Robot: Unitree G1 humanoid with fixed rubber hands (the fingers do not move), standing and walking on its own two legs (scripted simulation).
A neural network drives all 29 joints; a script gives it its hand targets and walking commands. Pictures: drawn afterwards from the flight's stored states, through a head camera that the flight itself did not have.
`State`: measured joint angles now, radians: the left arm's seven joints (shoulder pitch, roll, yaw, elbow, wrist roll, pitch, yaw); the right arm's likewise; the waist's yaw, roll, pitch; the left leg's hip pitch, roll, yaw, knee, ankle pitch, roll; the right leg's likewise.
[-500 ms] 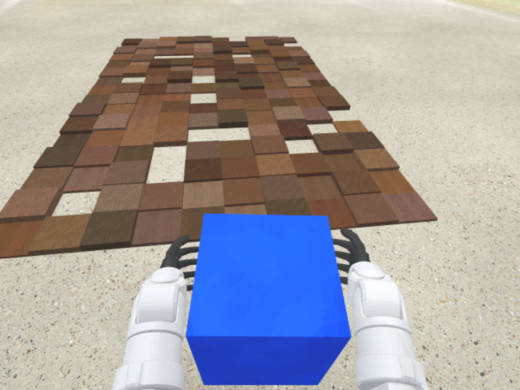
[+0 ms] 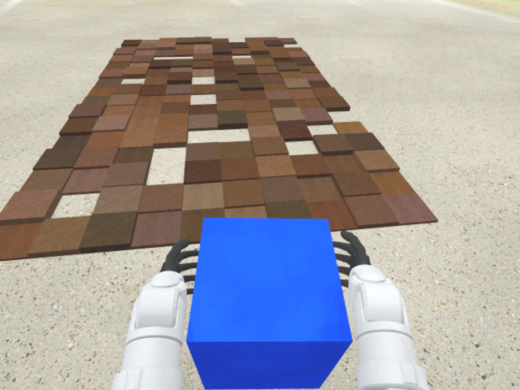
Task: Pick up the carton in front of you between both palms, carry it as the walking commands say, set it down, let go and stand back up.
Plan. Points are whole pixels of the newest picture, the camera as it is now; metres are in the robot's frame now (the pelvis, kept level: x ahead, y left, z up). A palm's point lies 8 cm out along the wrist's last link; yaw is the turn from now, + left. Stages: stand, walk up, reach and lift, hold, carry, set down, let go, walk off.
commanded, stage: hold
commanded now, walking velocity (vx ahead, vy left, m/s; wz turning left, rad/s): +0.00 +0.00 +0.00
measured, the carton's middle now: (264, 307) +0.29 +0.00 -0.03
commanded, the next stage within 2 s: carry in 0.52 s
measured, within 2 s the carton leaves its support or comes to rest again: neither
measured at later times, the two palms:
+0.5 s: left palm (171, 284) +0.28 +0.15 +0.05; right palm (359, 276) +0.29 -0.15 +0.06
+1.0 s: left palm (178, 223) +0.39 +0.15 +0.07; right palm (345, 216) +0.40 -0.15 +0.08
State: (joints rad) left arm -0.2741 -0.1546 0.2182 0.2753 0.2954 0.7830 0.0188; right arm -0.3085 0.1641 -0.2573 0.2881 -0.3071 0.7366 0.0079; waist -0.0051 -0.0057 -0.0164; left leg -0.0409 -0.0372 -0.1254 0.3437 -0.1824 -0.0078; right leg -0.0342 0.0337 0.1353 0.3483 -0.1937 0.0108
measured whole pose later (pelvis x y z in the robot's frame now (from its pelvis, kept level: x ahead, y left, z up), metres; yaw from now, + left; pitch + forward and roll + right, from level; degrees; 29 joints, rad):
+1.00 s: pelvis +0.12 +0.00 -0.01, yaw -1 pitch +6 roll +2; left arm -0.14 -0.13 0.13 -0.29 0.11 1.16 0.10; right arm -0.19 0.14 -0.09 -0.24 -0.12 1.10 -0.08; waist 0.01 -0.03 -0.15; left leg -0.31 0.00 0.20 0.45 -0.20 0.04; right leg -0.30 -0.06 -0.04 0.73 -0.46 0.00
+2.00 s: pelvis +0.72 -0.02 -0.01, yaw -2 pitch +4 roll -1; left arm -0.61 -0.03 0.19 -0.25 0.06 1.32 0.14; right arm -0.60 0.06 -0.20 -0.26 -0.04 1.27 -0.15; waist -0.05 -0.02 0.05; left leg -0.33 0.00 0.22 0.46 -0.22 0.10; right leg -0.60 -0.07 -0.04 1.16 -0.31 -0.04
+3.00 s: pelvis +1.43 -0.04 +0.01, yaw -1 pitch +5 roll -1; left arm -0.74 -0.10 0.28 -0.15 0.17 1.32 0.12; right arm -0.75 0.04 -0.29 -0.10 -0.06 1.27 -0.12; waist -0.07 0.01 0.01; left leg -0.18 -0.02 0.09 0.60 -0.39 0.06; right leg -0.49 0.03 -0.12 0.48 -0.11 -0.05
